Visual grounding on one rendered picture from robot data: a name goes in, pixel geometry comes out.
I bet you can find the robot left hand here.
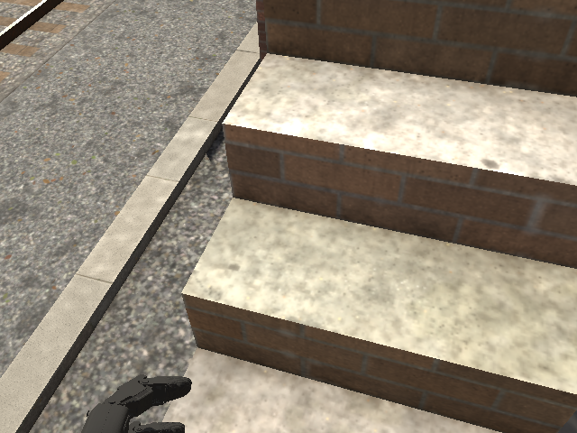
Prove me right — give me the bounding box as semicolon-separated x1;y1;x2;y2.
81;374;192;433

